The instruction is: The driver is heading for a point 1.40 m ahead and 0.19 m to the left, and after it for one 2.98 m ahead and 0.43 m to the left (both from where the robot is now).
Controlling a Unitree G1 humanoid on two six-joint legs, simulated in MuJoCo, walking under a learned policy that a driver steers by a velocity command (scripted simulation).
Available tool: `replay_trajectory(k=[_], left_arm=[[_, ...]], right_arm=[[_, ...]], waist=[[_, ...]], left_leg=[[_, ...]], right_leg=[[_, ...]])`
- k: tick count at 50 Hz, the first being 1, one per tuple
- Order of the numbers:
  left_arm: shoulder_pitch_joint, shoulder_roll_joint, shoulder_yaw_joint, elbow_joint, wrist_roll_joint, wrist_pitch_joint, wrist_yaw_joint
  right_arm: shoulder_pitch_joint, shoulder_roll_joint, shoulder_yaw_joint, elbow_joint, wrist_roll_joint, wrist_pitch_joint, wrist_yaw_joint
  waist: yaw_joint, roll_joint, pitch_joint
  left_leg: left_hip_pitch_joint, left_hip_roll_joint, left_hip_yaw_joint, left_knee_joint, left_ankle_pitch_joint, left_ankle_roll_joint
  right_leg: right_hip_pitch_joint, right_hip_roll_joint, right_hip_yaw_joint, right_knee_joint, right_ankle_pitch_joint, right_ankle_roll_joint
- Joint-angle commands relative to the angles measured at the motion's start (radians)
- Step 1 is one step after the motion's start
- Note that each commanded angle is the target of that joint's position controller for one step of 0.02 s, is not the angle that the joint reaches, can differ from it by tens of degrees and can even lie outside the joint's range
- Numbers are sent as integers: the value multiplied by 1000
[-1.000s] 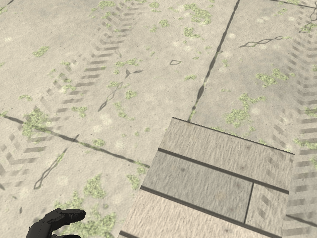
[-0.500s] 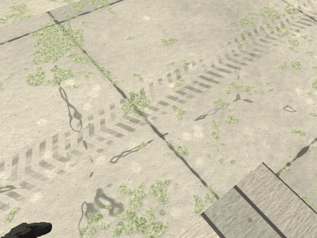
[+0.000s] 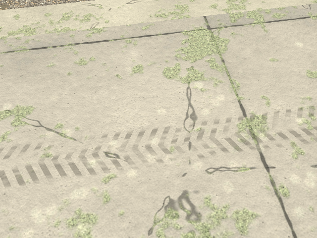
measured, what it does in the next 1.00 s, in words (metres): steps on the spot: left foot, then right foot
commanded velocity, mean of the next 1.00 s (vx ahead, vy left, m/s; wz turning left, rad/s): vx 0.00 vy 0.00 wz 0.05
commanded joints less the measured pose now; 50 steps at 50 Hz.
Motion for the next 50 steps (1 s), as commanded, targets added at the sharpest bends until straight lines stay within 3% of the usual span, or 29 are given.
replay_trajectory(k=[1, 4, 7, 9, 10, 11, 12, 13, 14, 15, 16, 17, 19, 23, 25, 27, 28, 33, 36, 37, 38, 39, 40, 41, 42, 43, 44, 48, 50], left_arm=[[10, 188, 47, -59, 3, -1, 0], [-18, 220, 60, -64, -4, 3, -17], [-21, 229, 68, -56, -30, -8, -39], [-31, 215, 69, -49, -52, -13, -48], [4, 175, 61, -31, -56, -14, -53], [23, 132, 50, -40, -32, -15, -58], [-39, 78, 25, -131, 11, -22, -52], [-117, 135, 39, -138, 5, -25, -40], [-130, 150, 41, -138, -18, -27, -34], [-96, 154, 45, -113, -19, -26, -25], [-68, 168, 48, -95, -11, -21, -17], [-42, 169, 50, -81, -7, -15, -19], [22, 149, 40, -46, -15, -7, -28], [30, 73, 0, -26, -25, 6, -44], [5, 99, 0, -42, -32, 12, -50], [-16, 158, 14, -70, -42, 17, -50], [-17, 169, 17, -81, -46, 17, -51], [41, 125, 9, -99, -51, 16, -68], [114, 113, 14, -92, -55, 15, -80], [154, 141, 26, -88, -48, 12, -72], [200, 275, 64, -102, -41, 6, -54], [239, 335, 72, -113, -15, -7, -59], [241, 286, 59, -123, -2, -19, -61], [192, 261, 54, -124, -13, -27, -53], [142, 246, 53, -133, -35, -21, -43], [103, 228, 46, -145, -53, -10, -30], [90, 222, 41, -155, -56, 1, -19], [111, 240, 49, -167, -49, 21, -2], [96, 236, 46, -174, -46, 29, 3]], right_arm=[[-96, -44, -2, -119, -3, -20, 6], [-78, -33, 2, -110, -7, -18, 15], [-58, -50, -11, -97, -4, 0, 23], [-6, -51, -25, -79, -1, 11, 27], [63, -78, -43, -52, -5, 11, 18], [149, -196, -83, -41, -4, 3, 1], [113, -305, -88, -77, -29, -19, -1], [113, -244, -78, -83, -52, -53, 16], [86, -206, -58, -64, -49, -71, 15], [30, -163, -46, -59, -28, -74, 4], [-26, -119, -27, -64, -12, -67, -7], [-59, -102, -14, -72, -17, -62, -16], [-79, -71, 7, -65, -37, -66, -25], [-90, 24, 51, -6, -60, -80, -22], [-89, -12, 43, 17, -75, -83, -15], [-83, -75, 24, 33, -69, -75, -12], [-77, -90, 17, 40, -62, -70, -13], [-98, -71, 10, 48, -40, -54, -28], [-136, -68, 1, 47, -20, -46, -36], [-106, -52, 0, 60, -15, -48, -37], [-112, -17, 5, 29, -47, -58, -35], [-233, 16, 20, -31, -74, -71, -31], [-234, -13, 13, -19, -59, -80, -25], [-220, -22, 10, -5, -39, -83, -20], [-208, -20, 8, 10, -37, -84, -23], [-207, -32, 4, 14, -43, -82, -28], [-202, -22, 4, 18, -43, -82, -26], [-189, 2, 14, 38, -32, -90, -21], [-173, -2, 15, 58, -30, -90, -19]], waist=[[49, -196, -115], [34, -211, -133], [15, -223, -135], [-30, -204, -148], [-58, -142, -165], [-81, 98, -153], [-25, 338, -194], [-101, 185, -273], [-75, 144, -230], [-38, 86, -189], [-14, 77, -172], [4, 91, -180], [17, 82, -217], [2, 89, -185], [-26, 111, -130], [-48, 112, -65], [-54, 103, -45], [-37, 63, -85], [12, 59, -123], [27, 7, -138], [15, -246, -168], [56, -400, -197], [79, -235, -243], [42, -163, -200], [18, -103, -169], [5, -102, -154], [-6, -120, -158], [0, -135, -169], [4, -161, -177]], left_leg=[[-111, 64, 46, -92, -3, -23], [36, 69, 98, -243, 14, -2], [146, 50, 142, -390, 32, 37], [267, 20, 167, -564, 106, 86], [408, -8, 143, -662, 193, 128], [621, 127, -115, -752, 554, 212], [706, 335, -524, -733, 760, 416], [667, 352, -509, -772, 674, 463], [625, 307, -413, -785, 588, 412], [580, 252, -330, -778, 513, 348], [529, 225, -276, -768, 517, 311], [469, 201, -234, -763, 579, 301], [450, 183, -164, -764, 638, 300], [413, 151, -59, -788, 501, 270], [368, 174, -63, -813, 393, 287], [372, 218, -101, -816, 332, 314], [392, 243, -123, -808, 342, 324], [513, 302, -114, -715, 615, 326], [499, 263, -14, -609, 636, 256], [441, 208, 52, -501, 541, 189], [200, 79, 164, -211, 241, 77], [-91, -113, 77, 0, -328, 17], [-133, -78, -35, 119, -345, 19], [-152, -58, -50, 129, -254, 27], [-170, -44, -47, 83, -173, 24], [-159, -29, -52, 30, -109, 17], [-109, -41, -46, 13, -64, 5], [-64, -87, -44, -174, 22, -25], [-21, -80, -36, -255, 61, -33]], right_leg=[[238, -277, 145, -126, 280, -211], [182, -289, 43, -116, 306, -185], [170, -316, -11, -72, 302, -149], [157, -317, -56, 27, 269, -91], [81, -274, -105, 156, 204, -36], [-187, -170, -169, 448, -91, 52], [-513, -24, -60, 701, -495, 111], [-538, -21, 111, 833, -469, 99], [-540, -35, 133, 843, -376, 70], [-533, -58, 140, 803, -281, 58], [-500, -69, 140, 764, -216, 61], [-430, -54, 123, 777, -168, 69], [-351, -41, 96, 776, -103, 87], [-201, -83, 92, 489, -39, 97], [-145, -78, 79, 411, -63, 89], [-196, -59, 59, 414, -150, 77], [-234, -60, 58, 423, -190, 71], [-259, -60, 29, 396, -263, 47], [-122, -11, -26, 175, -97, 8], [-19, -7, 31, 60, 81, -29], [174, -195, 355, 7, 509, -132], [296, -365, 680, -27, 772, -345], [333, -367, 627, -35, 702, -371], [312, -304, 536, -22, 641, -316], [287, -250, 476, -19, 579, -263], [265, -224, 446, -23, 552, -234], [227, -193, 427, -25, 560, -222], [227, -147, 440, -15, 529, -207], [214, -144, 428, 4, 496, -192]])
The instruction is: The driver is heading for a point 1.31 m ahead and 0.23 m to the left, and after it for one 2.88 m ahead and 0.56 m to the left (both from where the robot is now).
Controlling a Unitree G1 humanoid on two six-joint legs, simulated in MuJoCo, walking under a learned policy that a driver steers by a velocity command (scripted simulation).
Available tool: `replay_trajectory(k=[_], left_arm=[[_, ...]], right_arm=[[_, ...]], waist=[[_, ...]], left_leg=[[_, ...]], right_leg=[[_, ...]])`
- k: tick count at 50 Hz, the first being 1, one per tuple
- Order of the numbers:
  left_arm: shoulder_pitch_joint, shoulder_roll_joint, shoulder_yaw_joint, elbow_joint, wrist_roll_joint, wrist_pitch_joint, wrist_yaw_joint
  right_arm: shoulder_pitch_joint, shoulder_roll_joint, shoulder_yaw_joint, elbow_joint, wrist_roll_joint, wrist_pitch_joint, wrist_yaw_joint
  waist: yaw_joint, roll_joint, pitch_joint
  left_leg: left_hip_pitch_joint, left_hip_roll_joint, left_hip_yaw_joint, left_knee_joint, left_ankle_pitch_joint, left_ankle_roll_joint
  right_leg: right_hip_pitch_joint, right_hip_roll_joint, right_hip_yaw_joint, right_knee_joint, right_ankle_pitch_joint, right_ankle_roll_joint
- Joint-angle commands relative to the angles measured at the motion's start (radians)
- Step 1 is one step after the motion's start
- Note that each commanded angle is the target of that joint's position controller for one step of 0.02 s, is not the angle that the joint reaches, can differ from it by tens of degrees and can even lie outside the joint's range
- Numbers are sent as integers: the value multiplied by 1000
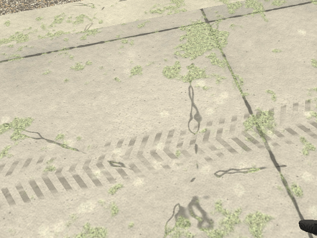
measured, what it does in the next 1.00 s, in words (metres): walks ahead, turning left: left foot, then right foot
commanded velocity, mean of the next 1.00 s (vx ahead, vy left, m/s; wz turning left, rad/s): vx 0.47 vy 0.00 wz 0.28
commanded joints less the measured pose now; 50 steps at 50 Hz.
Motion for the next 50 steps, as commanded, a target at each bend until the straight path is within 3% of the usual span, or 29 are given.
replay_trajectory(k=[1, 4, 7, 8, 10, 11, 12, 13, 15, 17, 19, 22, 24, 25, 26, 27, 28, 31, 36, 40, 42, 43, 44, 45, 46, 47, 48, 49, 50], left_arm=[[-30, 165, 45, -84, 5, -2, 14], [-34, 156, 35, -85, 17, 2, 6], [-63, 89, 1, -78, 33, 1, -2], [-73, 49, -18, -68, 36, -4, -6], [-60, 42, -26, -43, 44, -21, -14], [-27, 70, -17, -40, 64, -33, -14], [31, 94, -6, -42, 75, -40, -11], [1, 98, -3, -48, 77, -42, -3], [-92, 96, 7, -71, 47, -36, 11], [-123, 79, 9, -104, 23, -41, -6], [-150, 50, 4, -109, 1, -72, -33], [-57, 16, 11, -54, 3, -125, -52], [174, 80, 43, 41, 9, -123, -37], [198, 120, 47, 27, 15, -120, -29], [118, 145, 46, -2, 48, -127, -32], [74, 133, 33, -13, 107, -104, -20], [71, 102, 22, -6, 95, -103, -23], [138, 95, 8, 35, 66, -122, -23], [279, 47, -13, 120, 73, -150, -40], [322, 70, -20, 187, 67, -150, -31], [354, 110, -23, 243, 56, -141, -22], [354, 149, -20, 268, 57, -131, -16], [332, 180, -17, 278, 47, -124, -13], [264, 163, -22, 251, 34, -128, -16], [329, -35, -62, 181, 15, -134, -49], [222, 79, -31, 161, 5, -145, -42], [130, 88, -18, 131, -4, -141, -40], [149, 41, -32, 139, 3, -138, -46], [176, 15, -33, 170, 16, -122, -54]], right_arm=[[-12, -50, -6, -44, 4, -14, 4], [-23, -61, -7, -46, 7, -17, 13], [14, -63, -1, -28, 10, -23, 28], [24, -43, 7, -22, 9, -27, 36], [28, -34, 14, -21, 4, -36, 44], [4, -112, 0, -46, -4, -39, 39], [-3, -202, -22, -50, 0, -38, 39], [21, -182, -21, -42, 9, -37, 41], [105, -161, -20, -24, 13, -34, 40], [249, -181, -33, 14, 34, -40, 28], [209, -175, -33, 4, 47, -35, 10], [61, -145, -29, -68, 46, 4, -7], [-15, -79, -13, -126, 44, 3, -11], [55, 19, 16, -132, 46, -8, 0], [51, -19, 15, -179, 56, -30, 12], [-40, -104, -11, -167, -52, -8, 47], [-34, -94, -16, -160, -62, 1, 71], [62, -66, -5, -101, -48, 15, 122], [-93, -38, 22, -136, -44, 11, 135], [-209, -4, 58, -170, -47, -7, 147], [-167, -7, 62, -159, -52, -9, 126], [-34, -35, 49, -128, -55, -10, 109], [194, -79, 28, -64, -53, -17, 87], [406, -152, -1, -1, -65, -27, 64], [419, -256, -25, 18, -84, -40, 47], [444, -245, -23, 3, -64, -45, 39], [378, -200, -13, 54, -63, -49, 33], [324, -138, 2, 65, -59, -58, 36], [271, -96, 12, 68, -53, -68, 38]], waist=[[4, -146, -189], [22, -179, -174], [26, -183, -174], [18, -178, -168], [-1, -158, -125], [31, -82, -117], [89, 62, -113], [61, 144, -124], [-1, 208, -130], [-47, 157, -183], [-27, 176, -94], [56, 159, -97], [147, 71, -152], [117, -155, -201], [71, -207, -110], [81, -123, -25], [63, -91, 33], [45, -121, 12], [81, -100, 98], [87, -110, 139], [34, -152, 69], [-56, -192, -22], [-175, -209, -144], [-295, -190, -256], [-164, 119, -430], [-221, -13, -484], [-165, -17, -260], [-109, -16, -124], [-62, 0, -66]], left_leg=[[-13, -5, 19, -116, 60, -16], [64, 6, 31, -178, 53, -7], [154, 53, 60, -263, 52, 19], [224, 67, 65, -342, 92, 32], [371, 56, 54, -568, 335, 73], [394, 114, -56, -541, 572, 107], [393, 184, -157, -518, 705, 197], [374, 243, -283, -559, 633, 302], [429, 281, -434, -600, 576, 365], [531, 299, -535, -674, -9, 379], [402, 255, -520, -751, -360, 334], [163, 106, -372, -739, -221, 253], [-148, -4, -208, -506, -177, 129], [-291, -57, -110, -172, -189, 116], [-428, 55, -107, -10, -128, 111], [-440, 51, -22, 73, -52, 115], [-453, 62, -25, 114, 8, 113], [-394, 84, 36, 258, 129, 113], [-406, 61, 59, 151, 205, 140], [-199, 34, 231, -172, 184, 208], [26, -54, 310, -257, 69, 262], [193, -85, 306, -256, 2, 286], [465, -84, 247, -312, 10, 308], [811, 48, 70, -389, 12, 330], [1137, 424, -424, -480, -349, 356], [1006, 490, -650, -640, -364, 313], [827, 429, -459, -665, -247, 278], [664, 401, -326, -706, -119, 270], [556, 349, -204, -746, -61, 243]], right_leg=[[202, -213, 203, -24, 522, -136], [145, -218, 233, -4, 524, -136], [132, -238, 210, 23, 533, -133], [106, -232, 196, 21, 489, -123], [48, -181, 155, 6, 316, -72], [40, -114, 111, 57, 165, -28], [11, -24, 17, 127, 0, 22], [-7, 7, -42, 190, -92, 73], [-107, 38, -66, 309, -275, 98], [-245, 18, -16, 465, -444, 86], [-233, -18, -20, 341, -369, 62], [127, 19, -93, -10, -137, 49], [550, -89, -83, -139, 49, 33], [619, -349, 264, -172, -241, -30], [456, -507, 485, -240, -481, -121], [353, -502, 437, -290, -572, -109], [312, -439, 330, -296, -507, -77], [290, -322, 52, -312, -215, -20], [281, -291, -134, -349, 0, -22], [271, -310, -258, -421, 378, -31], [316, -329, -301, -277, 1069, -47], [327, -356, -295, -90, 1346, -55], [248, -359, -270, 156, 1363, -56], [1, -314, -259, 482, 1068, -46], [-395, -121, -203, 889, -191, -24], [-423, -77, -17, 1011, -180, -59], [-479, -120, -27, 993, -45, -61], [-460, -163, -60, 931, 8, -54], [-418, -190, -66, 883, 23, -42]])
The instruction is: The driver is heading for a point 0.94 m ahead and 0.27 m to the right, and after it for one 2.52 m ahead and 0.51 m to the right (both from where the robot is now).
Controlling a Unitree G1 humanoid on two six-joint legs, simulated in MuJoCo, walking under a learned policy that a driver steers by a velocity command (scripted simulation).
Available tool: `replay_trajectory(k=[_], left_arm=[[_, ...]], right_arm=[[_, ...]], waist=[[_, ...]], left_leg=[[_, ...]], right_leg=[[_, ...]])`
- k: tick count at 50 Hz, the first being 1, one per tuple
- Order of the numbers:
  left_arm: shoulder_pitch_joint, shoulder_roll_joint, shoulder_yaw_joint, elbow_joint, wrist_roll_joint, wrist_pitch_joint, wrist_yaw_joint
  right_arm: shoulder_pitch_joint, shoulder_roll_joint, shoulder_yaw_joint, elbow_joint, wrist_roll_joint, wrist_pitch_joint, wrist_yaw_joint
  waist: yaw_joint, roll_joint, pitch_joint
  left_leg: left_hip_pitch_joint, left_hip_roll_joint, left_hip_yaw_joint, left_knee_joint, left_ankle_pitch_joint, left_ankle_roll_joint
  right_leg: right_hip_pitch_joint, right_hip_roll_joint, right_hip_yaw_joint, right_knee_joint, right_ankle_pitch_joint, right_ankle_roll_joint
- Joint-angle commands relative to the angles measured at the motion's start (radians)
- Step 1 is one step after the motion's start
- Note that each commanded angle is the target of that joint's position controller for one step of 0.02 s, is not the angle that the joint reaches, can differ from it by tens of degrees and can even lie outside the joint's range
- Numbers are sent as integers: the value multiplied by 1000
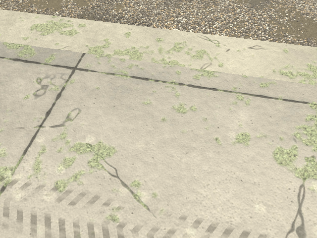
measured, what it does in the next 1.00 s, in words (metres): walks ahead, turning right: right foot, then left foot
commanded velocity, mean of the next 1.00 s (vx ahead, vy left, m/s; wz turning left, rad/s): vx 0.99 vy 0.00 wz -0.58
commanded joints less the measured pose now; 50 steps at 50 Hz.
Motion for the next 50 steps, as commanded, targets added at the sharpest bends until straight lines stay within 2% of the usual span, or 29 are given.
replay_trajectory(k=[1, 4, 7, 9, 11, 13, 15, 16, 17, 18, 19, 20, 21, 22, 24, 26, 30, 34, 36, 37, 38, 39, 40, 41, 42, 43, 46, 48, 50], left_arm=[[-71, 105, 30, -89, 18, 4, -18], [-123, 67, 34, -92, 26, 48, -37], [-274, 45, 25, -154, 17, 51, -47], [-351, 65, 23, -178, 12, 44, -56], [-406, 60, 10, -212, 18, 37, -69], [-390, 88, 12, -207, 18, 37, -75], [-209, 159, 34, -158, 17, 51, -66], [-22, 209, 57, -108, 21, 57, -56], [184, 267, 90, -46, 22, 59, -38], [150, 285, 108, -33, 2, 55, -16], [31, 336, 116, -49, 11, 62, -13], [-21, 371, 120, -94, 29, 60, -7], [-59, 297, 112, -118, 36, 58, 0], [-111, 238, 97, -109, 36, 53, 1], [-147, 234, 88, -115, 27, 16, 10], [-167, 234, 82, -121, 20, -15, 10], [-116, 250, 97, -114, 8, -29, 2], [-58, 253, 104, -91, 5, -31, -3], [-62, 277, 106, -81, 13, -37, 6], [-86, 312, 111, -82, 28, -38, 7], [-153, 325, 112, -91, 40, -38, 5], [-188, 243, 91, -111, 51, -46, 9], [15, 45, 41, -148, -1, -47, -1], [-47, 131, 31, -133, 22, -43, 4], [-195, 183, 43, -152, 35, -38, -1], [-275, 189, 40, -178, 47, -39, -11], [-350, 131, 14, -243, 84, -24, -31], [-405, 116, -3, -285, 96, -22, -37], [-512, 119, -22, -341, 85, -28, -45]], right_arm=[[172, -116, -49, 39, 19, -27, -21], [193, -65, -37, 86, 47, -59, -14], [202, -42, -30, 111, 42, -79, -6], [229, -34, -23, 131, 40, -85, -14], [229, -71, -23, 140, 44, -84, -32], [241, -133, -32, 138, 47, -83, -56], [197, -213, -52, 115, 40, -58, -82], [136, -241, -62, 92, 32, -39, -86], [69, -252, -69, 70, 26, -22, -80], [48, -166, -53, 80, 27, -16, -48], [79, -28, -10, -1, 5, -40, -39], [141, -36, 7, -95, 29, -65, -32], [93, -101, 6, -89, 13, -88, -30], [61, -132, -2, -73, 12, -88, -27], [57, -117, 11, -77, -19, -50, -29], [24, -99, 22, -90, -21, -12, -23], [-192, -55, 46, -178, 19, -12, -6], [-224, -68, 40, -193, 33, -24, -8], [-123, -120, 14, -160, 25, -31, -19], [18, -171, -11, -120, 31, -36, -29], [219, -207, -33, -65, 38, -37, -45], [434, -263, -59, -17, 23, -37, -65], [399, -359, -80, 1, -25, -42, -55], [325, -277, -81, -7, 4, -31, -36], [239, -198, -68, -7, 16, -32, -26], [226, -156, -61, 16, 20, -33, -17], [312, -86, -36, 110, 38, -44, -15], [355, -102, -41, 129, 50, -52, -16], [351, -125, -50, 127, 50, -52, -24]], waist=[[-92, 39, -9], [-56, 60, 76], [-54, 99, 134], [-65, 67, 133], [-47, 37, 140], [-21, 55, 69], [91, 111, -59], [190, 118, -138], [284, 74, -198], [234, -100, -112], [60, -279, -48], [0, -261, -235], [-1, -57, -145], [-55, 78, -16], [-124, 104, 54], [-143, 106, 81], [-41, 16, 77], [20, -52, 1], [-27, -74, -76], [-105, -86, -157], [-236, -83, -233], [-323, -21, -333], [-138, 381, -427], [-163, 250, -349], [-161, 90, -176], [-154, 2, -117], [-93, 66, -35], [-84, 61, -3], [-84, 56, 48]], left_leg=[[300, 290, -344, -460, -103, 39], [239, 255, -164, -535, 57, -4], [196, 179, 43, -567, 340, -58], [249, 141, 123, -565, 585, -71], [293, 164, 170, -558, 824, -83], [383, 194, 185, -460, 1215, -98], [446, 238, 164, -213, 1510, -103], [401, 259, 141, 23, 1542, -94], [280, 247, 110, 374, 1358, -75], [83, 58, 106, 802, 348, -59], [-296, -51, -6, 1109, -216, -80], [-486, -39, -207, 1143, -215, -89], [-519, 17, -242, 1019, -136, -70], [-460, 64, -232, 905, -67, -70], [-349, 118, -236, 756, -55, -110], [-234, 156, -195, 566, -37, -149], [-134, 127, -127, 129, 284, -157], [-45, 67, -100, -99, 431, -101], [77, 16, -99, -139, 350, -70], [191, -5, -102, -121, 245, -51], [377, 24, -100, -126, 188, -38], [605, 157, -251, -70, -97, -24], [831, 452, -866, -270, -352, 107], [751, 427, -1090, -417, -532, 147], [591, 363, -886, -423, -442, 144], [476, 311, -746, -407, -275, 139], [332, 197, -576, -425, -41, 132], [297, 197, -564, -465, 46, 167], [187, 172, -510, -526, 124, 174]], right_leg=[[-395, -69, 42, 80, 100, -5], [-461, -91, 24, 59, 131, 10], [-506, -64, -51, -59, 274, 5], [-508, -18, -131, -166, 348, -13], [-442, 7, -189, -349, 390, -41], [-296, 88, -258, -452, 426, -67], [-81, 154, -265, -454, 326, -95], [105, 172, -230, -452, 254, -125], [316, 154, -137, -530, 180, -179], [371, 116, -48, -640, 152, -223], [445, 30, 233, -544, 413, -286], [584, -134, 667, -815, 45, -447], [473, -171, 795, -1019, -228, -396], [279, -134, 710, -1059, -264, -322], [45, -63, 584, -1053, -82, -297], [-147, 23, 442, -1086, -8, -273], [-143, 112, 316, -1070, 317, -205], [79, 63, 305, -1017, 588, -142], [204, 33, 306, -885, 861, -101], [247, 20, 299, -731, 980, -84], [183, 42, 266, -500, 947, -66], [7, 83, 215, -167, 714, -59], [-344, 235, 131, 171, -167, -4], [-491, 187, 124, 213, -110, -28], [-511, 129, 112, 166, 7, -27], [-482, 105, 100, 112, 44, -23], [-469, 43, 61, -22, -7, 8], [-520, 14, 31, -109, -33, 39], [-481, 0, -3, -298, 62, 74]])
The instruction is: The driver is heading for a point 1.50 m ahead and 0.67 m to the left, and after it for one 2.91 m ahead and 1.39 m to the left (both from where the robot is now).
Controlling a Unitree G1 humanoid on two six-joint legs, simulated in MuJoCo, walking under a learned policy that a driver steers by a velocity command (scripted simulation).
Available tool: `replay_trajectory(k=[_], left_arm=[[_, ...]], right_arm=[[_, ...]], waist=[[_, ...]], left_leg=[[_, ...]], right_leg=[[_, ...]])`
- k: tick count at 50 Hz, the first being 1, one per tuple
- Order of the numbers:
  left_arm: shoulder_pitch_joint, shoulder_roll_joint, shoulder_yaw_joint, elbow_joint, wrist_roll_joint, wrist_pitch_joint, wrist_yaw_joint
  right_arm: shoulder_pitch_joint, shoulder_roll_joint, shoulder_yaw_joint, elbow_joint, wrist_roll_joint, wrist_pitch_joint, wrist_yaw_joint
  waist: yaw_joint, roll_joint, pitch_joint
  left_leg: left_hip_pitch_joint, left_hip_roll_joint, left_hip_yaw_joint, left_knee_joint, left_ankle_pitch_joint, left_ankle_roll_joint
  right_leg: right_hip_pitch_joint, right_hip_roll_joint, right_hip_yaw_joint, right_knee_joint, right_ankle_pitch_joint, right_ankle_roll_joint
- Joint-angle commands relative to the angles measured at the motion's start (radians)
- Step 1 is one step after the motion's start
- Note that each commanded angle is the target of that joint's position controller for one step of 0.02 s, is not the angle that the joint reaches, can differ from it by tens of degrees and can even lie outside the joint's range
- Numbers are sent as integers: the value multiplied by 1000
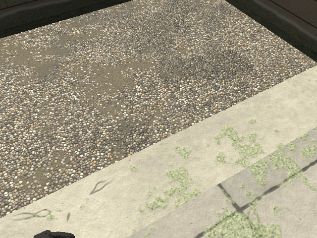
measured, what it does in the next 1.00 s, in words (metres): walks ahead, turning left: right foot, then left foot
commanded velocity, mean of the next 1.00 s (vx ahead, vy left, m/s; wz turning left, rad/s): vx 1.00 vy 0.00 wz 0.72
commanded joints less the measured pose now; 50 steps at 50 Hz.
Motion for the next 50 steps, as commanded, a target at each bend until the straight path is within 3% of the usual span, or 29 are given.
replay_trajectory(k=[1, 6, 8, 9, 10, 11, 13, 15, 18, 21, 25, 27, 28, 29, 30, 31, 32, 34, 36, 38, 39, 41, 42, 44, 45, 46, 47, 48, 50], left_arm=[[-110, 24, -26, -129, -10, -18, -19], [-119, 61, -15, -119, -36, -20, 8], [90, 106, 13, -59, -29, -24, 37], [246, 161, 39, -33, -18, -29, 58], [431, 234, 64, -18, -3, -30, 76], [370, 267, 73, -27, -18, -13, 77], [223, 66, 39, -46, -33, -13, 76], [236, 29, 35, -8, -29, -25, 69], [301, 29, 39, 54, -62, -49, 61], [285, 39, 36, 80, -50, -55, 71], [257, 105, 41, 81, -61, -47, 81], [244, 222, 66, 49, -64, -29, 91], [191, 249, 76, 30, -58, -8, 88], [128, 244, 85, 22, -65, 13, 84], [218, 48, 37, 3, -62, 28, 66], [199, 82, 40, -120, -45, 21, 71], [146, 112, 35, -148, -50, 12, 77], [137, 98, 15, -136, -25, 31, 101], [150, 64, 8, -142, 4, 84, 119], [166, 37, -1, -167, -11, 121, 136], [192, 27, -5, -162, -7, 125, 129], [204, 5, -24, -156, 10, 108, 117], [225, 6, -24, -136, -2, 84, 111], [419, 4, -17, -77, -20, 55, 113], [379, 52, -2, -100, -51, 38, 102], [200, 62, -2, -147, -52, 49, 79], [26, 23, -24, -190, -51, 44, 73], [0, -3, -28, -221, -73, 43, 77], [-16, 23, -23, -216, -73, 39, 83]], right_arm=[[-89, -99, -21, -85, 7, -26, -4], [-25, -151, -35, -66, 32, -22, 9], [-26, -183, -44, -60, 35, -15, 6], [-39, -181, -45, -72, 33, -16, 8], [-33, -44, -18, -106, 17, -20, -3], [30, -36, -8, -165, 52, -7, -7], [-124, -86, -21, -154, 2, 30, -18], [-158, -37, -20, -167, -6, 55, 0], [-232, 15, -10, -249, -16, 97, 11], [-389, 32, 10, -360, -16, 109, 25], [-351, -1, 9, -354, -5, 112, 44], [-212, -77, -22, -328, 17, 109, 45], [-24, -121, -49, -278, 19, 103, 36], [88, -179, -82, -234, 50, 108, 17], [-99, -212, -61, -273, 72, 108, 3], [-142, -260, -64, -326, 73, 115, 2], [-116, -247, -69, -314, 50, 116, -11], [-195, -167, -46, -291, 26, 102, -32], [-352, -68, 5, -325, 25, 64, -22], [-455, -88, 18, -349, 18, 35, -8], [-448, -119, 13, -339, 35, 35, -11], [-497, -94, 23, -351, 32, 60, -14], [-518, -90, 24, -362, 28, 71, -17], [-666, -82, 24, -407, 26, 101, -28], [-630, -72, 19, -422, 36, 114, -43], [-667, -11, 32, -463, 17, 127, -46], [-545, 52, 51, -466, -21, 136, -54], [-527, 25, 50, -442, -49, 131, -52], [-540, 5, 44, -453, -63, 133, -59]], waist=[[77, 95, 108], [63, 88, 39], [164, 66, -96], [234, 50, -179], [257, -123, -326], [182, -288, -393], [160, -61, -92], [115, -36, 4], [81, -91, 36], [49, -68, 92], [-21, -19, 105], [-96, -84, -27], [-198, -83, -119], [-287, 50, -205], [-90, 284, -113], [-52, 268, -320], [-54, 186, -310], [49, 61, -119], [171, -55, 1], [218, 35, -41], [210, 116, -151], [190, 92, -212], [182, 58, -234], [301, -25, -253], [268, -158, -223], [206, -374, -124], [21, -267, -54], [18, -117, -68], [-24, -28, -95]], left_leg=[[-147, 193, -287, -263, 122, 181], [-93, 205, -242, -155, 578, 125], [-91, 143, -195, 196, 753, 86], [-250, 100, -186, 447, 558, 70], [-405, 43, -139, 776, -143, 72], [-577, 12, -73, 981, -229, 57], [-676, 126, -38, 1015, -61, 52], [-620, 162, -35, 991, -34, 35], [-649, 185, -9, 949, -49, 33], [-667, 178, 31, 805, 117, 60], [-273, 56, 226, 510, 282, 117], [-44, -15, 215, 487, 92, 142], [154, -20, 153, 461, 48, 179], [403, 9, 19, 367, 78, 234], [338, 178, -222, 366, 614, 231], [492, 295, -569, 273, 842, 353], [414, 355, -659, 150, 704, 384], [39, 277, -604, 153, 444, 327], [-452, 121, -349, 262, 622, 240], [-621, 30, -253, 240, 923, 206], [-523, 32, -293, 232, 938, 196], [-405, 56, -255, 271, 997, 174], [-408, 49, -225, 299, 942, 159], [-437, 27, -135, 597, 924, 113], [-431, -71, -57, 842, 812, 33], [-648, -199, -142, 1144, 87, -37], [-691, -198, -246, 1146, -243, -50], [-664, -147, -217, 1158, -284, -74], [-548, -14, -85, 1002, -197, -108]], right_leg=[[-2, -36, -20, -287, 135, 49], [327, 43, -60, -496, 271, 34], [593, 73, -65, -551, 180, 8], [815, -48, 33, -538, 75, -13], [1010, -344, 360, -575, -289, -35], [998, -494, 811, -796, -457, -119], [751, -387, 535, -797, -302, -119], [589, -301, 270, -807, 42, -80], [553, -270, 45, -767, 432, -49], [478, -246, -114, -773, 492, -18], [265, -180, -312, -664, 752, 10], [301, -215, -293, -442, 1065, 21], [265, -235, -254, -180, 1085, 33], [111, -105, -254, 294, 735, 75], [-102, 39, -234, 685, -208, 75], [-282, 83, -35, 748, -189, 101], [-332, 40, 41, 664, -102, 114], [-276, -19, 55, 495, -69, 116], [1, -7, 18, 191, -119, 142], [295, 57, -74, -6, 23, 153], [361, 76, -69, -2, 90, 139], [375, 60, -60, -16, 126, 114], [451, 79, -109, -17, 244, 103], [609, 61, -126, -160, 353, 51], [521, 10, -25, -212, 632, -55], [407, -171, 337, -291, 972, -181], [280, -241, 472, -325, 1167, -219], [248, -252, 473, -344, 1193, -229], [125, -176, 427, -371, 1123, -201]])
Keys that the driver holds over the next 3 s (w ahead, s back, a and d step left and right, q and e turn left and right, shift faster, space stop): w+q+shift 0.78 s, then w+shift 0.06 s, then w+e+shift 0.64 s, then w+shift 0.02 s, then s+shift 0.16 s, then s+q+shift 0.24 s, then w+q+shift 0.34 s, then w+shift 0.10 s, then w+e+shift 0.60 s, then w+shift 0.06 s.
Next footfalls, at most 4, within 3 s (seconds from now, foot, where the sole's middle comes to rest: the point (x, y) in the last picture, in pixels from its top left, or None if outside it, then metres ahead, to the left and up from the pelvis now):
0.18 right None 0.36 -0.12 -0.78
0.60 left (111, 206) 0.65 0.19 -0.78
0.86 right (130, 170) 0.83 0.10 -0.78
1.12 left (94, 211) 0.64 0.26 -0.78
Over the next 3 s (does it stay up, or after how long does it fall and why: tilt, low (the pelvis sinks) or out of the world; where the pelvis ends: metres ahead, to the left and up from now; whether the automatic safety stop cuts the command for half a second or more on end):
stays up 0.60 0.15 -0.03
